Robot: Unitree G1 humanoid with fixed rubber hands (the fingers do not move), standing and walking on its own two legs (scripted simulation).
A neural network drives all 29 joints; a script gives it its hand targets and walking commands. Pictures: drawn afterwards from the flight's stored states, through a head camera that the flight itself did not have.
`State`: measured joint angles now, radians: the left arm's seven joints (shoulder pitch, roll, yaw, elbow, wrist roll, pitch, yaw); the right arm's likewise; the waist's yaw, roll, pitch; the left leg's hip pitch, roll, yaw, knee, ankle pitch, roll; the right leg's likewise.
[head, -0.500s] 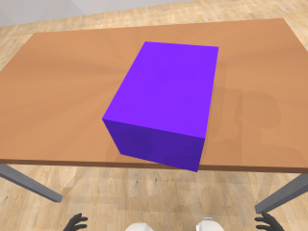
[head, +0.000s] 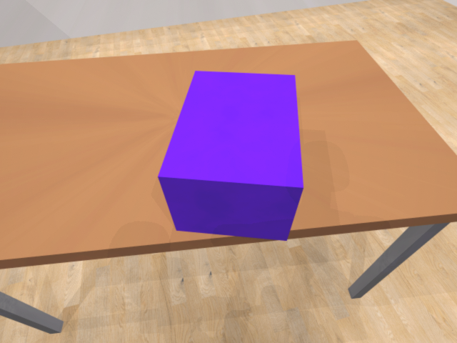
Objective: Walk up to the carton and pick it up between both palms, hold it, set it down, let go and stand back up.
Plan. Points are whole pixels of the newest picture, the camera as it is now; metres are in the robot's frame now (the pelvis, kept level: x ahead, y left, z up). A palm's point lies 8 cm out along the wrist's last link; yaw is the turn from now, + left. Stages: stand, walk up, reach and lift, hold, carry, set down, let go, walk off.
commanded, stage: walk up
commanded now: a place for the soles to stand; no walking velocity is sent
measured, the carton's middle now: (237, 150) +0.48 +0.00 +0.06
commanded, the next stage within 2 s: reach and lift in 0.74 s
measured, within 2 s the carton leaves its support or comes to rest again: neither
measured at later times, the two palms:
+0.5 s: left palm out of the picture +0.11 +0.23 -0.10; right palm out of the picture +0.06 -0.27 -0.11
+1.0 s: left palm (124, 316) +0.20 +0.22 -0.10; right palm out of the picture +0.14 -0.27 -0.11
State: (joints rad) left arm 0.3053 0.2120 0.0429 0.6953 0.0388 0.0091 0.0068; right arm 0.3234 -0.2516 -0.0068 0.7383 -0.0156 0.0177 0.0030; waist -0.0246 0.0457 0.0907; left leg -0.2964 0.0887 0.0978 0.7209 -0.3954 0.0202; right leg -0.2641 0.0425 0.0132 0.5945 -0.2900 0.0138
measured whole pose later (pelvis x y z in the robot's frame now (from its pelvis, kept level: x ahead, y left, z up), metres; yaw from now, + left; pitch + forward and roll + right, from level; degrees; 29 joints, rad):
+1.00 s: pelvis +0.00 +0.00 -0.01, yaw -1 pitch +1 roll -1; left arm 0.01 0.22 0.03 0.50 0.05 0.30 -0.02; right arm 0.04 -0.27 -0.09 0.89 0.02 -0.25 0.04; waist -0.03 0.02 0.15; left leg -0.39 0.06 0.09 0.80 -0.43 0.01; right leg -0.40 0.02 0.02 0.75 -0.37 0.02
